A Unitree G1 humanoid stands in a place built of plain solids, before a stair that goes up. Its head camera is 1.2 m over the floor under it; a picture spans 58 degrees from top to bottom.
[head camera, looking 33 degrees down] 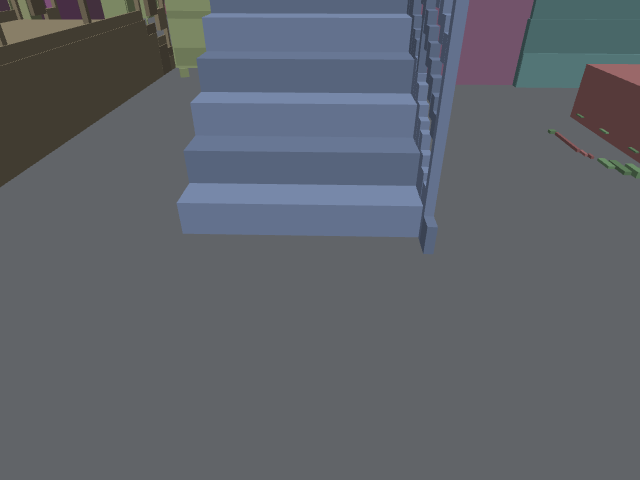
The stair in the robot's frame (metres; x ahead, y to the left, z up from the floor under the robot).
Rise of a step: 0.18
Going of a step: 0.23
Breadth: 1.27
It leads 2 degrees to the right of straight ahead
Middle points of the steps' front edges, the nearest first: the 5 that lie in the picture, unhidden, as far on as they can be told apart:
1.89 0.08 0.18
2.12 0.07 0.37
2.35 0.07 0.55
2.58 0.06 0.73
2.81 0.05 0.91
